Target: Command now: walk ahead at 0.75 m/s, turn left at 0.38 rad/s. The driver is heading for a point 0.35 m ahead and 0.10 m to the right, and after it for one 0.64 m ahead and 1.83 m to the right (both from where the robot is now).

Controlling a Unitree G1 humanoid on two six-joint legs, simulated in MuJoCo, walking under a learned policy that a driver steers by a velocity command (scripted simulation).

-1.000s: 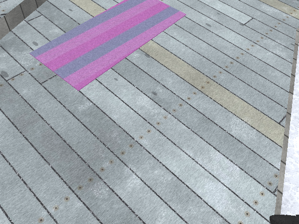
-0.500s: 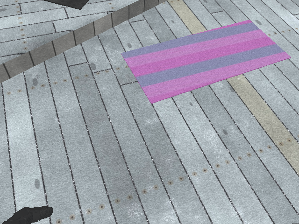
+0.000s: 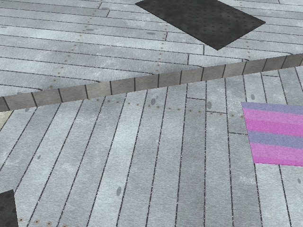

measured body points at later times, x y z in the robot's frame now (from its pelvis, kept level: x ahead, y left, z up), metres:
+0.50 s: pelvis +0.28 +0.11 -0.03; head +0.31 +0.13 +0.42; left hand +0.51 +0.33 -0.12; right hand +0.22 -0.15 -0.14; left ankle +0.06 +0.17 -0.75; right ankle +0.54 -0.02 -0.68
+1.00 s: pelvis +0.75 +0.12 -0.04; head +0.76 +0.10 +0.41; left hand +0.89 +0.37 -0.15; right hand +0.90 -0.20 -0.06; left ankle +0.95 +0.20 -0.75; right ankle +0.54 +0.06 -0.74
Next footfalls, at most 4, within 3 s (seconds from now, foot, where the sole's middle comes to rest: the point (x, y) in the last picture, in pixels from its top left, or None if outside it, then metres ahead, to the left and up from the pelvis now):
0.14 left None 0.10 0.18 -0.78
0.60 right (152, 220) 0.58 0.05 -0.78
1.00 left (131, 145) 0.99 0.19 -0.78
1.48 right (212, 128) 1.15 -0.27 -0.78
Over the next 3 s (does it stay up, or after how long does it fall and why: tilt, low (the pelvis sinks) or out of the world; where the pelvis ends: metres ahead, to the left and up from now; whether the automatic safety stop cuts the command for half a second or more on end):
stays up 1.25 -1.33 -0.02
